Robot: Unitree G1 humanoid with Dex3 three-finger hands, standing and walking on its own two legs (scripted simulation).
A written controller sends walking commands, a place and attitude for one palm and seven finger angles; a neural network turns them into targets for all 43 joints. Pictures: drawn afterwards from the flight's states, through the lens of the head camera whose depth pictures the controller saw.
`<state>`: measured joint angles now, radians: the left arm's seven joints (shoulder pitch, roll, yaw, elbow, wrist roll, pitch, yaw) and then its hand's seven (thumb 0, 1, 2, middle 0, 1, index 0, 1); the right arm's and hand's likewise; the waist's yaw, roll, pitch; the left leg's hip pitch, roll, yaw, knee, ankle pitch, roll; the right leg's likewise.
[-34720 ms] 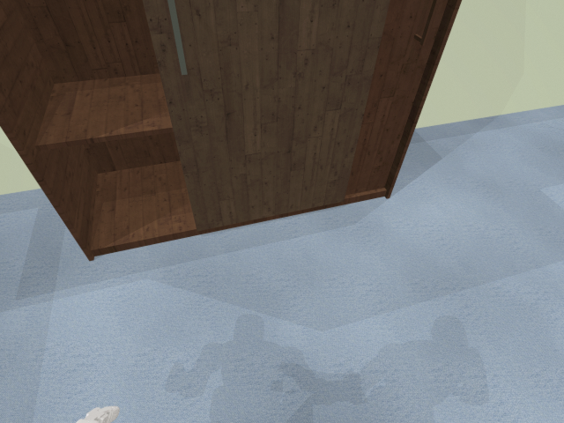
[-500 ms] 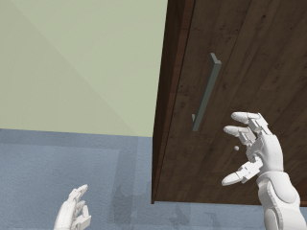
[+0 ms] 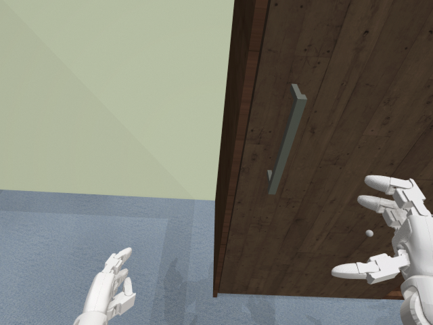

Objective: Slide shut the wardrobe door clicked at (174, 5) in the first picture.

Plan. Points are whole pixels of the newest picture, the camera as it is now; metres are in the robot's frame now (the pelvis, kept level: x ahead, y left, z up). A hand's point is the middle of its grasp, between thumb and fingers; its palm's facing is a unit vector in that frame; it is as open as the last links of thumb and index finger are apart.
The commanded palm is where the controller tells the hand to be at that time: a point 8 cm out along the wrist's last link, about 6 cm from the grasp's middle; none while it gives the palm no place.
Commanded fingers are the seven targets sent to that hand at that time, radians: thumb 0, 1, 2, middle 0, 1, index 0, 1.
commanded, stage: draw the hand back to the body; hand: right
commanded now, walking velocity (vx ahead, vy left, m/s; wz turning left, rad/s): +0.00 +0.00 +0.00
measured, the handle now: (282, 145) +0.42 -0.13 +0.15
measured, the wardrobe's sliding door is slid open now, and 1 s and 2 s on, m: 0.00 0.00 0.00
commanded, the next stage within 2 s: step back with the hand held close in 0.96 s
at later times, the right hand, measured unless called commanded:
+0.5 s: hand (407, 240) +0.20 -0.26 +0.16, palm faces +0.42 +0.84 -0.35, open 9.6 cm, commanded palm +0.15 -0.30 +0.18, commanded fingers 0.00 -0.79 -0.85 0.20 0.36 0.20 0.36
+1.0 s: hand (416, 246) +0.19 -0.26 +0.17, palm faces +0.47 +0.81 -0.35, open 7.4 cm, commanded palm +0.14 -0.30 +0.18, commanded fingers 0.00 -0.90 -0.90 0.20 0.30 0.20 0.30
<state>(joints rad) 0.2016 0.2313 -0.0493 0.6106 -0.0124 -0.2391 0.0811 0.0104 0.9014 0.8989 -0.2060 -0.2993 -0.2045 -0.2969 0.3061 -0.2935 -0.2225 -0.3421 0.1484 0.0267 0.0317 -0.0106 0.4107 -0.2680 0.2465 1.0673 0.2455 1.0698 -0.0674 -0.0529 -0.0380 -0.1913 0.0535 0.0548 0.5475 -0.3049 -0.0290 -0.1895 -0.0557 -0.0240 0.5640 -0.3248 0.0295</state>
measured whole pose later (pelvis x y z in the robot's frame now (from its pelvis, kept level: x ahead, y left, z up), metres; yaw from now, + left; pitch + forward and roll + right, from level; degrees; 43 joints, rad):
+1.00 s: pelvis +0.00 +0.00 +0.01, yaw +1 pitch -5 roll +0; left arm 0.20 0.21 -0.01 0.65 0.01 -0.17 0.08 0.01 0.90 0.90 -0.21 -0.30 -0.21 -0.30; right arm 0.42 -0.32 -0.33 -0.35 0.07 -0.10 -0.10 0.02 -0.89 -0.90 0.21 0.30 0.21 0.30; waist -0.08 -0.06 0.01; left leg -0.10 0.05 0.04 0.45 -0.26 -0.03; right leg -0.09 -0.05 -0.04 0.47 -0.28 0.03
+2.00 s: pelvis -0.13 -0.04 -0.01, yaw +0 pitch +1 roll +4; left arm 0.27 0.18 -0.01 0.60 0.02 -0.14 0.05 0.01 0.90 0.90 -0.21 -0.30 -0.21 -0.30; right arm 0.51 -0.45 -0.49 -0.54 0.02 -0.29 -0.16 0.02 -0.89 -0.90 0.21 0.30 0.21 0.30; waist 0.00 0.00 0.00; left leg -0.27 -0.06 0.02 0.66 -0.37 0.00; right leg -0.49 -0.04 0.01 0.60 -0.13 -0.03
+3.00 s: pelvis -0.30 -0.08 +0.00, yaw +0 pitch -2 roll +2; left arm 0.35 0.16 -0.03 0.62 0.02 -0.12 0.05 0.01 0.90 0.90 -0.21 -0.30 -0.21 -0.30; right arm 0.56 -0.49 -0.46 -0.52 0.00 -0.23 -0.16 0.02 -0.89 -0.90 0.21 0.30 0.21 0.30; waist 0.04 0.01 -0.06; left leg -0.30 0.00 0.08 0.58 -0.44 0.04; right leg -0.31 -0.06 -0.03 0.68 -0.40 -0.02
